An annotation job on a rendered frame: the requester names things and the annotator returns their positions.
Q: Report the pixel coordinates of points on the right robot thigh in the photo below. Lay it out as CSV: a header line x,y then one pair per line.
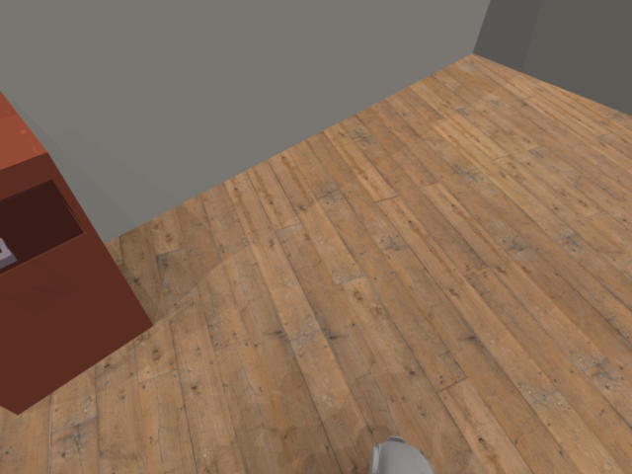
x,y
394,457

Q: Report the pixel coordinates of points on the drawer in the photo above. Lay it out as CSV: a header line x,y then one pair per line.
x,y
35,221

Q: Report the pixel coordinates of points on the cabinet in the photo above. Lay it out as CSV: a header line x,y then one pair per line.
x,y
66,309

